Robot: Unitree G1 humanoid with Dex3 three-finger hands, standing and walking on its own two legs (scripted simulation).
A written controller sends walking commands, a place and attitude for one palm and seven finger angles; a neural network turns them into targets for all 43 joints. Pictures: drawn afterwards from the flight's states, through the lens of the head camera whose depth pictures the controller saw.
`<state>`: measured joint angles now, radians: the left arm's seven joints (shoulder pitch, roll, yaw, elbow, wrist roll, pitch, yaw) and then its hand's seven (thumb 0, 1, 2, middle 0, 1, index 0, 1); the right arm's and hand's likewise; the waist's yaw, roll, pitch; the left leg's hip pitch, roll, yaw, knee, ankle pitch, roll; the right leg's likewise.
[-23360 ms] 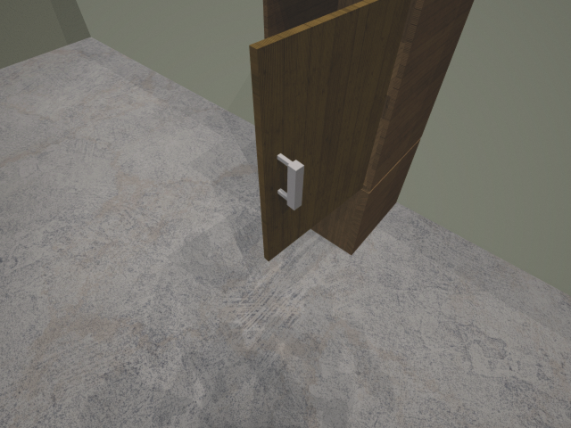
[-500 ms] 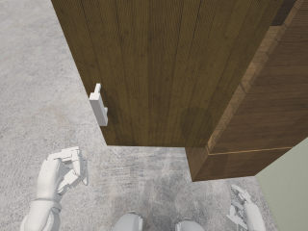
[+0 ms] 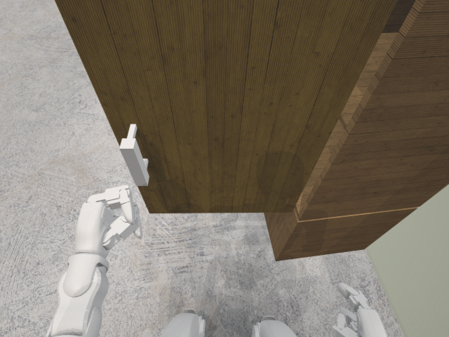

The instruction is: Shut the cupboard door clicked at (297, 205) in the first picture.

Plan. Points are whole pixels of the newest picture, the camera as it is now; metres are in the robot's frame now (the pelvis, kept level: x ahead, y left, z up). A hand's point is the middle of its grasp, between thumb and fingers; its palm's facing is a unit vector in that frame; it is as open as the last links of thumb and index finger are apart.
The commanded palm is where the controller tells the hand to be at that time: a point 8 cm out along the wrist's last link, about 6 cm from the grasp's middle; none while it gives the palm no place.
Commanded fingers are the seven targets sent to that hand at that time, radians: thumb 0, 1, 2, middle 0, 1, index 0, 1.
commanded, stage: bring the fist close to the handle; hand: left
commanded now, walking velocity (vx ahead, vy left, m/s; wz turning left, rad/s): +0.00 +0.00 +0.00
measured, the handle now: (137, 155) +0.44 +0.19 +0.05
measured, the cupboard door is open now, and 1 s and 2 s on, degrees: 83 83 65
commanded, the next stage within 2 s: push the door shut along its arc in 0.70 s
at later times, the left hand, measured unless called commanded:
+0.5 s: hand (146, 199) +0.34 +0.16 +0.05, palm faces +0.05 -1.00 -0.01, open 3.1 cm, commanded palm +0.31 +0.21 +0.05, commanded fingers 0.00 0.90 0.90 -1.30 -1.50 -1.30 -1.50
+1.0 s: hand (148, 193) +0.35 +0.16 +0.05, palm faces +0.03 -1.00 -0.04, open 3.1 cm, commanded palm +0.34 +0.21 +0.05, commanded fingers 0.00 0.90 0.90 -1.30 -1.50 -1.30 -1.50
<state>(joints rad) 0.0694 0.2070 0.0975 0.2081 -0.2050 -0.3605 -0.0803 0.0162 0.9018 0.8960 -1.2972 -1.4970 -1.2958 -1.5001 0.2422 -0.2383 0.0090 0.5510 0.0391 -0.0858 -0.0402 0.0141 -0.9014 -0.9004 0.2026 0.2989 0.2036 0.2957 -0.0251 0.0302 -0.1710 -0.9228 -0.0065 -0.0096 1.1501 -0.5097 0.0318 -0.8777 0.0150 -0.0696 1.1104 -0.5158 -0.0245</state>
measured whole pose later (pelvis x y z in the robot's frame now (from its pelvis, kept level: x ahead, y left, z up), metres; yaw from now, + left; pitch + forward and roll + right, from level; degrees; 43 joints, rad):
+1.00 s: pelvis +0.00 +0.00 +0.00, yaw +0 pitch +16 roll -2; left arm -0.21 0.22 0.11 0.48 -0.16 -0.40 -0.06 0.02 0.90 0.90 -1.30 -1.50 -1.30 -1.50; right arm 0.23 -0.24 0.01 0.58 0.04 -0.02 -0.03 0.01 -0.90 -0.90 0.20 0.30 0.20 0.30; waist -0.04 0.02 -0.15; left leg -0.93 -0.01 0.00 1.13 -0.49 0.03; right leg -0.89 0.02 -0.06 1.10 -0.50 -0.02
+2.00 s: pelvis -0.02 +0.01 -0.02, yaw -2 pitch +24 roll -4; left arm -0.90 0.41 0.23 1.14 -0.12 -0.39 -0.32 0.02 0.90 0.90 -1.30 -1.50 -1.29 -1.50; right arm 0.35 -0.26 0.02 0.64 0.03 0.02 0.00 0.01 -0.90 -0.90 0.20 0.30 0.20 0.30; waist -0.17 0.03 -0.15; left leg -1.15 0.00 -0.01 1.23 -0.50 0.05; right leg -1.10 0.02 -0.07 1.17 -0.49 -0.01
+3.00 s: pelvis -0.02 +0.01 -0.04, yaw -3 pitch +31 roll -5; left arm -1.20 0.37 0.32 1.22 0.05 -0.31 0.20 0.02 0.83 0.90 -1.29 -1.50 -1.29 -1.50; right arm 0.41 -0.23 0.02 0.64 -0.09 -0.01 0.09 0.00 -0.90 -0.90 0.20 0.30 0.20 0.30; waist -0.25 0.06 -0.16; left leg -1.34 0.03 -0.02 1.32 -0.52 0.04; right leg -1.28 0.05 -0.08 1.24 -0.50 -0.02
